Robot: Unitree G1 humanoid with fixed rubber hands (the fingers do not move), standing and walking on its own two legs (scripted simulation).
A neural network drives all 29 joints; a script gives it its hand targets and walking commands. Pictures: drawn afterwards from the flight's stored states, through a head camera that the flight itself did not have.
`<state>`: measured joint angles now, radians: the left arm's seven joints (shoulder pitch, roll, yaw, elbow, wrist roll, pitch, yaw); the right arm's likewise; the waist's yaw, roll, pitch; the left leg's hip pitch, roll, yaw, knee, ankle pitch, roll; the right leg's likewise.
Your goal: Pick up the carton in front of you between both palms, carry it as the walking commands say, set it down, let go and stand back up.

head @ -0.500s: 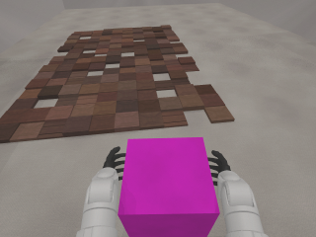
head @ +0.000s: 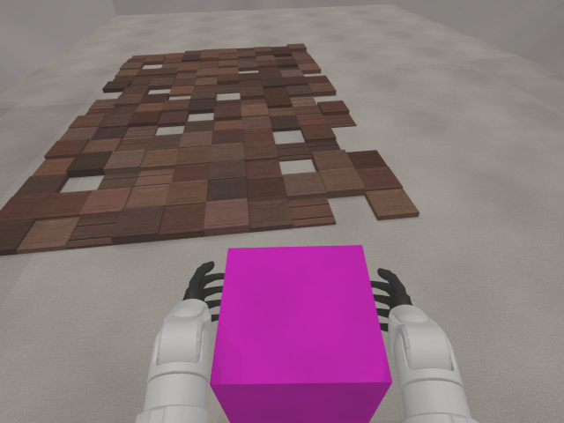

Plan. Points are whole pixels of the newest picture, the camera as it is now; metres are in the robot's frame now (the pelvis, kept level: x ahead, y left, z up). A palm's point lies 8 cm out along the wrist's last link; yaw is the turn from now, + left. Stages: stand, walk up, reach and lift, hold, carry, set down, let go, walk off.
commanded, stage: hold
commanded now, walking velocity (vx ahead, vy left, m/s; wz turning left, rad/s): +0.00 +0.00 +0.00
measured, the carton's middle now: (297, 343) +0.29 +0.00 -0.04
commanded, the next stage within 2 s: carry in 0.06 s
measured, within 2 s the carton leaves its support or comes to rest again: neither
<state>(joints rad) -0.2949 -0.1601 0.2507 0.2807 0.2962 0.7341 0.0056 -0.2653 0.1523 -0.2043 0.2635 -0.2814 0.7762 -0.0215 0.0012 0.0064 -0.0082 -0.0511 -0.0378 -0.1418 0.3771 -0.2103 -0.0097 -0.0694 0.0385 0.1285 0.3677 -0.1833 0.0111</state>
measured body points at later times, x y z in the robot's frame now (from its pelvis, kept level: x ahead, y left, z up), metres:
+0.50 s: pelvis +0.12 +0.01 -0.01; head +0.10 +0.01 +0.44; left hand +0.39 +0.17 +0.09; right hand +0.39 -0.13 +0.08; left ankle +0.01 +0.13 -0.74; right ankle +0.12 -0.08 -0.75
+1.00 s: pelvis +0.39 +0.09 +0.00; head +0.39 +0.10 +0.45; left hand +0.64 +0.23 +0.07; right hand +0.62 -0.08 +0.07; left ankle +0.38 +0.14 -0.75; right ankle +0.38 -0.05 -0.67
